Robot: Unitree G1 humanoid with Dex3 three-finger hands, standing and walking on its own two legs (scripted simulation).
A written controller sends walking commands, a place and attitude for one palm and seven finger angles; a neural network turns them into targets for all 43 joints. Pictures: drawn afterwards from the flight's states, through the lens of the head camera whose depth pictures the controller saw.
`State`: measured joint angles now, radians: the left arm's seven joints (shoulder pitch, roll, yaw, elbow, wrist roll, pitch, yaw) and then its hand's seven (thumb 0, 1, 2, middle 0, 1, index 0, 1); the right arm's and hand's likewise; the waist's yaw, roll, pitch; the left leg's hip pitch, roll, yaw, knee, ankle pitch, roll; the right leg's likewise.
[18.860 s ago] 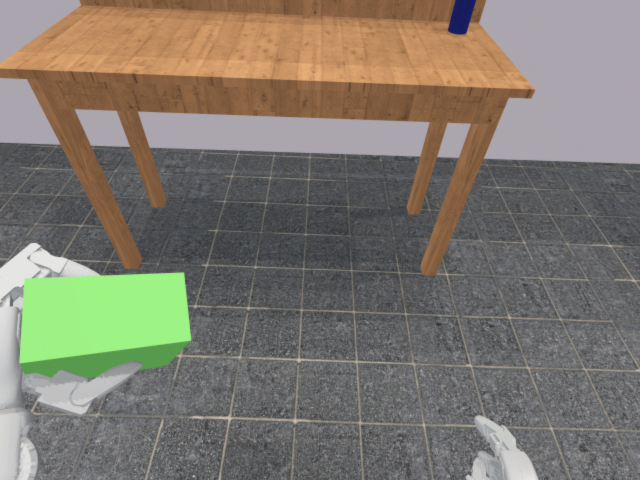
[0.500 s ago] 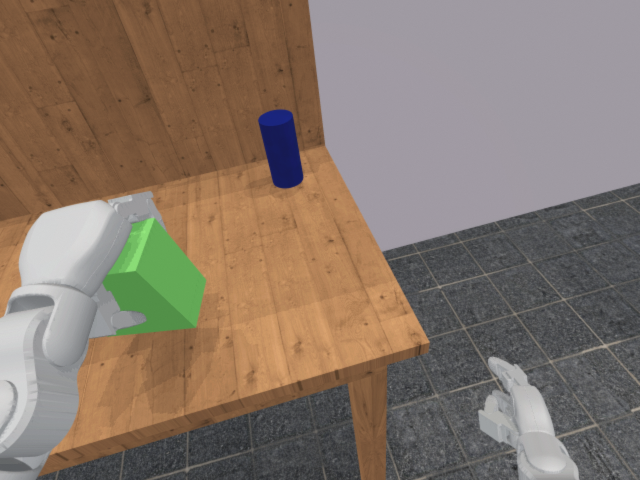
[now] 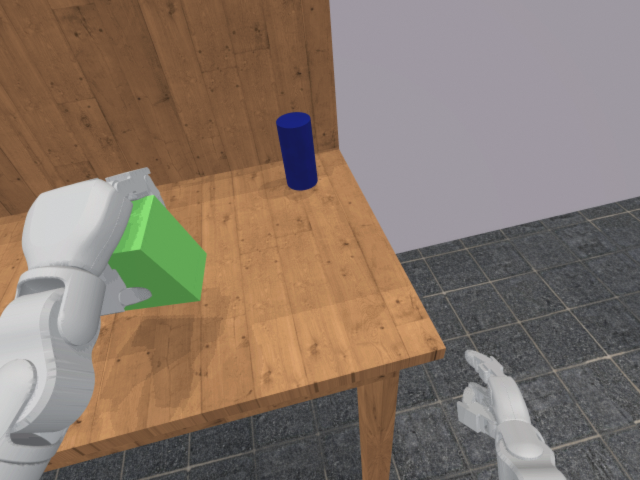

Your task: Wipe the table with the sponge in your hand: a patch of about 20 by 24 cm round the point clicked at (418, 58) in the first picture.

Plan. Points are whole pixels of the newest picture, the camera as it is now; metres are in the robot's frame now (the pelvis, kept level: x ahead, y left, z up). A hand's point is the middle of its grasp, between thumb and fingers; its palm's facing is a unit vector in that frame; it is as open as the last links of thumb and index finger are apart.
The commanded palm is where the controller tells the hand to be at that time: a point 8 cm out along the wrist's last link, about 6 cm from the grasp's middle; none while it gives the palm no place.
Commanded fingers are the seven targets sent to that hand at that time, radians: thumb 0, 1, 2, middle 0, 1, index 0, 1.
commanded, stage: move the sponge above the wiping area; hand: left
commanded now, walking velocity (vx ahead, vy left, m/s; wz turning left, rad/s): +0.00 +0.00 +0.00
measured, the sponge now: (141, 267) +0.26 +0.27 +0.17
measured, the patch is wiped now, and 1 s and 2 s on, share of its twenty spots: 0.05 0.05 0.05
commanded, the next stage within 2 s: none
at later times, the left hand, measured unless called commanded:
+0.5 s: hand (103, 243) +0.25 +0.29 +0.21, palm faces +0.29 -0.03 -0.96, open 10.4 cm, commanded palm +0.20 +0.27 +0.25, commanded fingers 0.00 0.10 1.30 -1.20 -1.60 -1.20 -1.60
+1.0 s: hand (114, 270) +0.25 +0.29 +0.18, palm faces +0.19 -0.09 -0.98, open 10.4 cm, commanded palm +0.20 +0.27 +0.24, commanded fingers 0.00 0.10 1.30 -1.20 -1.60 -1.20 -1.60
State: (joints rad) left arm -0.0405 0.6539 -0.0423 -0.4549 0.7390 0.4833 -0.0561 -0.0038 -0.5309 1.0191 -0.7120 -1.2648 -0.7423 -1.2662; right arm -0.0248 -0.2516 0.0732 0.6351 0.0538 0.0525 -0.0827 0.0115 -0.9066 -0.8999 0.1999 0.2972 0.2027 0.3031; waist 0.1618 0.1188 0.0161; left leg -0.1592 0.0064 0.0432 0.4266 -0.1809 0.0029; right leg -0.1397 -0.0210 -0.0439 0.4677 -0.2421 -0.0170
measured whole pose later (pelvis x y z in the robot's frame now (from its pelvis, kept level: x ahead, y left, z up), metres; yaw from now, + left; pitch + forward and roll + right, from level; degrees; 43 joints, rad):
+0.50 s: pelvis +0.00 -0.01 +0.00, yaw +0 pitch -4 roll +1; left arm -0.04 0.65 0.05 -0.31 0.76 0.52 -0.08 0.00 -0.53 1.02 -0.71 -1.27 -0.74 -1.27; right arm -0.01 -0.28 0.06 0.65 0.07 0.06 -0.08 0.01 -0.91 -0.90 0.20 0.30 0.20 0.30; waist 0.13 0.13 0.00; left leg -0.17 0.02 0.04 0.42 -0.18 -0.01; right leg -0.15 0.00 -0.05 0.47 -0.24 -0.03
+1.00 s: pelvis +0.01 -0.01 +0.00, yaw +0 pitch -4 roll +1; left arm 0.05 0.60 0.05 -0.32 0.76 0.49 -0.11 0.00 -0.52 1.02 -0.70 -1.27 -0.73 -1.28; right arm -0.01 -0.27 0.05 0.64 0.07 0.04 -0.08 0.01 -0.91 -0.90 0.20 0.30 0.20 0.30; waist 0.13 0.14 -0.01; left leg -0.18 0.01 0.03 0.44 -0.19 -0.01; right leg -0.16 -0.01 -0.05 0.47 -0.25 -0.02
